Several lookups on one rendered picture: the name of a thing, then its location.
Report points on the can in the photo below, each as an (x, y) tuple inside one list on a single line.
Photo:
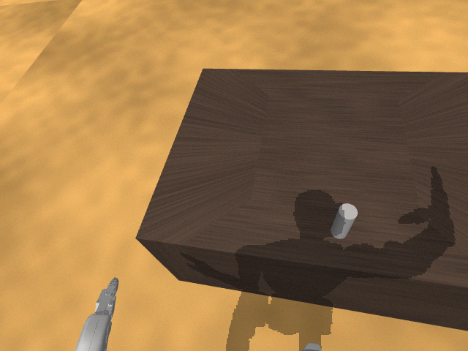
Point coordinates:
[(344, 219)]

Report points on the left robot hand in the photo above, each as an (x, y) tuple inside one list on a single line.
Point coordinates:
[(96, 330)]

